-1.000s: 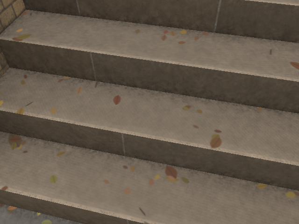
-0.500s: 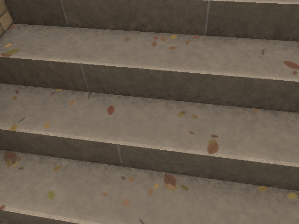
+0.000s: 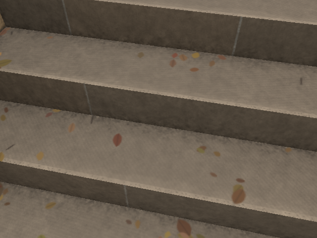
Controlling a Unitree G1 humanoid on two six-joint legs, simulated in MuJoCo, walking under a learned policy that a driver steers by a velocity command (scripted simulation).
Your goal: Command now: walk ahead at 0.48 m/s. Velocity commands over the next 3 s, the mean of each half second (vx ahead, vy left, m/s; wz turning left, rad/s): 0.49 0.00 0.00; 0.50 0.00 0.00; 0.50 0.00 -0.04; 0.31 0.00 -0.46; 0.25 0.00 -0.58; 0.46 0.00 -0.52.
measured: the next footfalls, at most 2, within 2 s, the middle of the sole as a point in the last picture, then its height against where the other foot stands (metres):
right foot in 0.42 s outside the picture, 0.17 m higher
left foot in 0.98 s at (143, 147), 0.17 m higher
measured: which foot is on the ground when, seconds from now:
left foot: down 0.00-0.44, up 0.46-0.96, down 0.98-1.00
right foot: up 0.00-0.40, down 0.42-1.00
